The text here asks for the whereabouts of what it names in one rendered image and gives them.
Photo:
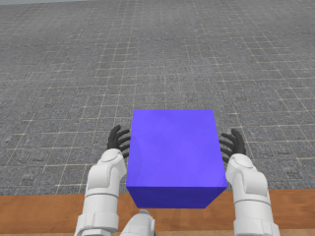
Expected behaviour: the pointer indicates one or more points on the robot left hand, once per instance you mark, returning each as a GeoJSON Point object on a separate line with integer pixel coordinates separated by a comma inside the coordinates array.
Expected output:
{"type": "Point", "coordinates": [113, 141]}

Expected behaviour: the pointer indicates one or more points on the robot left shin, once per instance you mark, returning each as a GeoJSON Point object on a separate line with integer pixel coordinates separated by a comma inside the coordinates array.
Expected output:
{"type": "Point", "coordinates": [143, 211]}

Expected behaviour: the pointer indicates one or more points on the robot right forearm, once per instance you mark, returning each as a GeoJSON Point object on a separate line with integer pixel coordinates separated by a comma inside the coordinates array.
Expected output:
{"type": "Point", "coordinates": [252, 204]}

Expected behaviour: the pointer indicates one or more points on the robot left thigh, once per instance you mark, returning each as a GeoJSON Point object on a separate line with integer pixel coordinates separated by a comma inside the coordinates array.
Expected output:
{"type": "Point", "coordinates": [140, 224]}

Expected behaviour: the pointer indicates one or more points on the robot right hand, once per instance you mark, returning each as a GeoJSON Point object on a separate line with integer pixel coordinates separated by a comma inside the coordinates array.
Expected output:
{"type": "Point", "coordinates": [238, 145]}

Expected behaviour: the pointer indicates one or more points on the carton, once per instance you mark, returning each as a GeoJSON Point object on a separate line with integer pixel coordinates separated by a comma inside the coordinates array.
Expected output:
{"type": "Point", "coordinates": [174, 159]}

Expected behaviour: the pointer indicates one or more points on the robot left forearm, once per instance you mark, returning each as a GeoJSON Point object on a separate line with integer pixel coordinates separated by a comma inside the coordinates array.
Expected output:
{"type": "Point", "coordinates": [99, 216]}

